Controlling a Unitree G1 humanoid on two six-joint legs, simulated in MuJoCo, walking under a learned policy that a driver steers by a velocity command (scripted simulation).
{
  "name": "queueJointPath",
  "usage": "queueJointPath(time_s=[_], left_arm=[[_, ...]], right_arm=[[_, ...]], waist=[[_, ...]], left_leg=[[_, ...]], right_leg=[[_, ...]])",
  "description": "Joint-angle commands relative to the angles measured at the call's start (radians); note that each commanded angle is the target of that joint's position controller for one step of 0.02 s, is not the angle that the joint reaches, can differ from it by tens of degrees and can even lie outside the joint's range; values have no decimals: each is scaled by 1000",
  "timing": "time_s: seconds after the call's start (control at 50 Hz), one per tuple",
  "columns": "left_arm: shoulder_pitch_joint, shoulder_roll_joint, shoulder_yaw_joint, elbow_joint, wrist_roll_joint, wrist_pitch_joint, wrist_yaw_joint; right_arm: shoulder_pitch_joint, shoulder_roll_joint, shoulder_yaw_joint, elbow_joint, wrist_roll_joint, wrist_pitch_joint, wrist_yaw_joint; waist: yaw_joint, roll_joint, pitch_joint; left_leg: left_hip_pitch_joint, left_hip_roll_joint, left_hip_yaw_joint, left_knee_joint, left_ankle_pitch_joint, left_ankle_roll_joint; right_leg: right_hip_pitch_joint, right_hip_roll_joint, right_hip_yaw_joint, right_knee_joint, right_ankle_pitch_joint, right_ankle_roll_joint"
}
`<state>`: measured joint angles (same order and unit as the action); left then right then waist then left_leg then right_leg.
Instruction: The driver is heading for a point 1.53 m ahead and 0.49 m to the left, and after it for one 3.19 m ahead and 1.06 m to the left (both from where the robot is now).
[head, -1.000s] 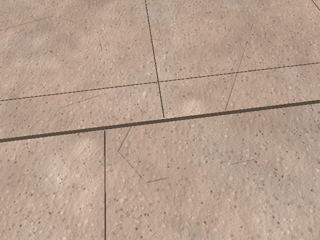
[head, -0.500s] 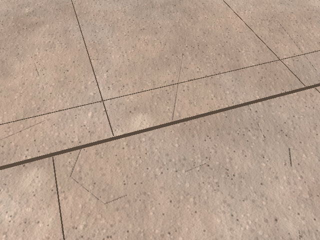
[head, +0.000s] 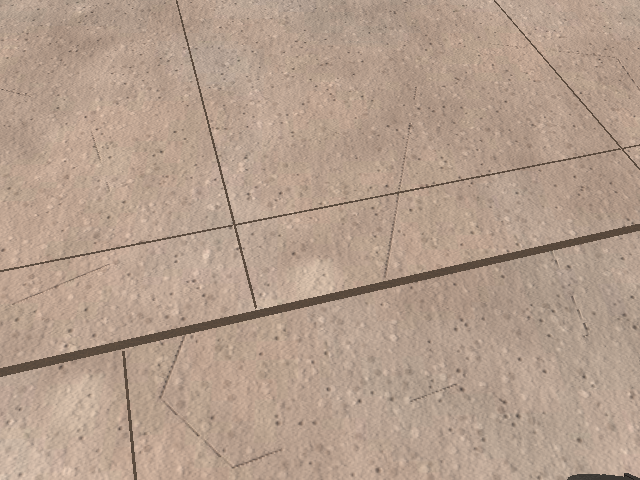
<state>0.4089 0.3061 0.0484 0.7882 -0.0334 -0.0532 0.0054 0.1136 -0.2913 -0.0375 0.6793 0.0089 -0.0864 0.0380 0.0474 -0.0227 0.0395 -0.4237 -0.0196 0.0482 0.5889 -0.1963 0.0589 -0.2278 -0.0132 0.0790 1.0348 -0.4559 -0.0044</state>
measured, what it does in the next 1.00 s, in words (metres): walks ahead: right foot, then left foot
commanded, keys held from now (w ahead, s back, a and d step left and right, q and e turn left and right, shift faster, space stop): w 0.58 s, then w+q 0.42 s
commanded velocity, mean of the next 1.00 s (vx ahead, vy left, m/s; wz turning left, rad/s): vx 0.49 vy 0.00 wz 0.13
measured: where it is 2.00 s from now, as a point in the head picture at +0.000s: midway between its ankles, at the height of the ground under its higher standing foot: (265, 242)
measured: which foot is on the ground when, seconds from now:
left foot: down 0.00-0.48, up 0.50-0.96, down 0.98-1.00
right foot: up 0.00-0.44, down 0.46-0.98, up 1.00-1.00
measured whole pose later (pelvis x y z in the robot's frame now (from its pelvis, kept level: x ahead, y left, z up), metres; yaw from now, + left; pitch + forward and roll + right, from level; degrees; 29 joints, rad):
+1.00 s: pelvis +0.57 +0.02 -0.01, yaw +11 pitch +2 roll -2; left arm 0.32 0.31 0.07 0.85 -0.01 -0.04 0.02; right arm 0.10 -0.28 -0.04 0.67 0.02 -0.05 0.06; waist 0.04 0.01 0.04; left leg -0.53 0.00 0.04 0.59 -0.10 0.08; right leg 0.06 -0.04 -0.21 0.47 -0.48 0.03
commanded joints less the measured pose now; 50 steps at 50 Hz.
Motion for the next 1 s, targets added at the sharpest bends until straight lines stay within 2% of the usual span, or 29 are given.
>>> queueJointPath(time_s=[0.02, 0.04, 0.06, 0.12, 0.18, 0.22, 0.26, 0.32, 0.38, 0.42, 0.44, 0.46, 0.48, 0.5, 0.52, 0.54, 0.56, 0.58, 0.62, 0.66, 0.7, 0.76, 0.8, 0.86, 0.9, 0.94, 0.96, 0.98, 1.0], left_arm=[[-102, 120, 25, -122, 3, -43, -3], [-91, 109, 28, -113, 12, -36, -4], [-71, 92, 26, -101, 13, -28, -6], [-93, 66, 20, -102, 25, -7, -2], [-198, 52, 14, -133, 33, -15, -2], [-270, 33, 6, -149, 30, -28, -11], [-347, 19, -2, -169, 25, -38, -23], [-430, 23, -3, -200, 17, -46, -42], [-454, 41, 2, -222, 17, -50, -59], [-372, 77, 18, -206, 19, -50, -58], [-240, 113, 39, -170, 21, -49, -50], [-68, 166, 59, -129, 26, -45, -38], [42, 276, 85, -112, 46, -41, -32], [68, 195, 65, -102, 31, -38, -33], [-3, 143, 45, -106, 26, -35, -30], [-73, 122, 37, -113, 25, -32, -28], [-127, 97, 29, -113, 29, -32, -31], [-161, 75, 22, -117, 38, -38, -33], [-189, 73, 25, -107, 39, -52, -35], [-187, 91, 32, -82, 41, -67, -32], [-168, 103, 36, -59, 48, -70, -24], [-164, 117, 37, -44, 44, -67, -15], [-130, 133, 41, -24, 39, -62, -10], [-90, 147, 48, 7, 27, -42, -6], [-87, 159, 54, 17, 18, -23, -1], [-108, 186, 63, 11, 16, -5, 9], [-119, 195, 66, 5, 18, 6, 15], [-129, 183, 60, -4, 20, 14, 23], [-100, 138, 39, -29, 42, 7, 28]], right_arm=[[161, -139, -40, -1, -13, -1, -8], [131, -116, -33, -6, -24, -6, -8], [114, -109, -32, -6, -24, -10, -8], [123, -118, -35, 17, -10, -28, -11], [157, -132, -38, 42, -6, -24, -20], [182, -144, -39, 54, -1, -17, -26], [229, -161, -42, 76, 5, -10, -31], [289, -170, -44, 109, 10, 7, -33], [307, -181, -50, 129, 13, 27, -38], [289, -202, -55, 130, 11, 37, -44], [270, -198, -52, 127, 9, 44, -46], [268, -165, -35, 111, -3, 44, -50], [387, -49, 2, 77, -10, 24, -41], [365, -71, 2, 96, 0, 2, -35], [265, -157, -23, 67, 30, -12, -27], [193, -157, -21, 46, 35, -19, -26], [157, -145, -21, 39, 19, -18, -27], [170, -137, -26, 46, 9, -9, -28], [230, -93, -18, 74, 12, 17, -28], [206, -78, -15, 67, 13, 35, -34], [145, -74, -16, 48, 11, 37, -36], [60, -57, -11, 26, 10, 25, -22], [-10, -41, -5, 1, 10, 21, -11], [-77, -44, -5, -40, 12, 21, 6], [-97, -54, -10, -67, 9, 23, 19], [-55, -82, -25, -79, 7, 27, 26], [32, -111, -43, -66, 7, 31, 24], [189, -160, -74, -27, 11, 34, 15], [344, -251, -106, -2, 15, 45, -5]], waist=[[-94, 88, -61], [-62, 104, -50], [-45, 118, -51], [-29, 92, -15], [-56, 66, 23], [-84, 66, 34], [-117, 58, 46], [-144, 56, 62], [-126, 74, 51], [-70, 108, -16], [7, 103, -105], [81, 81, -243], [48, -145, -413], [68, -202, -477], [68, -137, -302], [41, -72, -189], [10, -20, -106], [-26, -36, -74], [-63, -58, -67], [-70, -49, -28], [-52, -38, -1], [-22, -31, 16], [12, -19, 32], [33, -8, 52], [25, -14, 52], [-15, -43, 1], [-66, -54, -59], [-150, -31, -144], [-200, 102, -255]], left_leg=[[405, 302, -490, -368, -204, 172], [335, 264, -419, -390, -120, 162], [294, 246, -377, -417, -73, 167], [239, 233, -284, -473, 37, 192], [268, 214, -210, -493, 125, 182], [271, 189, -153, -491, 168, 159], [290, 192, -131, -489, 174, 151], [387, 230, -137, -454, 199, 150], [503, 272, -151, -382, 316, 130], [539, 266, -138, -266, 592, 108], [511, 226, -101, -104, 735, 84], [353, 183, -73, 132, 621, 51], [-74, 24, -32, 540, 151, -26], [-233, -40, -167, 689, -369, -32], [-327, 26, -182, 744, -330, -21], [-327, 80, -143, 704, -240, -16], [-302, 114, -123, 634, -174, -23], [-241, 145, -128, 582, -121, -30], [-164, 158, -122, 554, -77, -53], [-190, 162, -133, 500, -21, -73], [-236, 156, -151, 399, 88, -84], [-203, 130, -116, 191, 270, -74], [-196, 120, -85, 104, 320, -64], [-253, 113, -78, 30, 279, -36], [-272, 99, -53, 7, 185, -10], [-179, 46, 6, 8, 74, 26], [-60, 5, 35, 6, 38, 49], [160, -41, 44, -38, 76, 83], [472, 102, -197, -47, 105, 151]], right_leg=[[-493, -89, 7, 185, 114, -27], [-437, -118, 16, 141, 165, -29], [-397, -123, 11, 121, 195, -23], [-415, -129, -6, 40, 267, 7], [-473, -130, -15, -141, 422, 30], [-439, -109, -38, -284, 527, 30], [-407, -87, -63, -386, 586, 28], [-424, -68, -65, -472, 576, 11], [-422, -47, -65, -528, 465, -27], [-284, -1, -100, -542, 382, -61], [-96, 30, -131, -572, 402, -93], [205, -51, -56, -526, 434, -142], [635, -328, 405, -532, 292, -304], [683, -389, 673, -688, 182, -341], [559, -353, 532, -717, 134, -286], [406, -312, 395, -740, 191, -257], [267, -269, 304, -777, 275, -243], [173, -235, 240, -812, 338, -231], [80, -216, 152, -872, 401, -240], [36, -215, 65, -912, 457, -242], [50, -204, -7, -927, 491, -228], [67, -172, -116, -936, 510, -187], [108, -192, -144, -942, 501, -179], [243, -237, -167, -905, 531, -166], [325, -263, -180, -847, 627, -148], [361, -265, -211, -719, 935, -122], [353, -251, -231, -585, 1084, -106], [273, -208, -265, -372, 1106, -74], [24, -158, -274, -52, 794, -31]])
